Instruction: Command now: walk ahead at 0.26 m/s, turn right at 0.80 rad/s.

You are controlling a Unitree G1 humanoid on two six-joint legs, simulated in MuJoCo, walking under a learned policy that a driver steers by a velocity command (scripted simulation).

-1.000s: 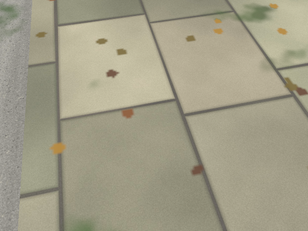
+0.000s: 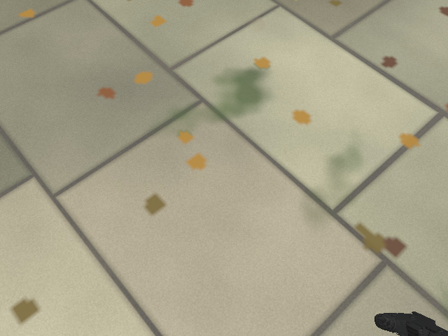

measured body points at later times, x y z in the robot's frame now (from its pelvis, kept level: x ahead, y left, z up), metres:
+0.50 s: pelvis +0.16 +0.07 +0.02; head +0.20 +0.08 +0.46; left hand +0.29 +0.34 -0.09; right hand +0.26 -0.21 -0.10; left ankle +0.19 +0.14 -0.72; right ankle +0.15 -0.05 -0.64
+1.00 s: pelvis +0.21 +0.02 +0.03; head +0.26 +0.02 +0.47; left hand +0.18 +0.34 -0.05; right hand +0.49 -0.15 -0.09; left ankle +0.12 +0.11 -0.63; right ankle +0.27 -0.06 -0.72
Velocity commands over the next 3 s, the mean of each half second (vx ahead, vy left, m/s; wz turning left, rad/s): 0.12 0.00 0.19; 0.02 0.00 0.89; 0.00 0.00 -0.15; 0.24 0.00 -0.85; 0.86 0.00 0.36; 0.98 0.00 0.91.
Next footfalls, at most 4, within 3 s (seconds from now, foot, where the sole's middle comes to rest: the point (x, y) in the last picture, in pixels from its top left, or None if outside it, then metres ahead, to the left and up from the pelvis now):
0.36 left None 0.23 0.15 -0.76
0.80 right None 0.31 -0.03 -0.76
1.22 left None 0.15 0.14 -0.76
1.58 right None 0.28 -0.05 -0.76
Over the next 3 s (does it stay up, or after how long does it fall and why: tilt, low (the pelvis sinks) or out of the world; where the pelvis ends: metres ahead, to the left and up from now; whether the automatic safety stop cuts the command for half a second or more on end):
stays up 0.96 0.29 -0.02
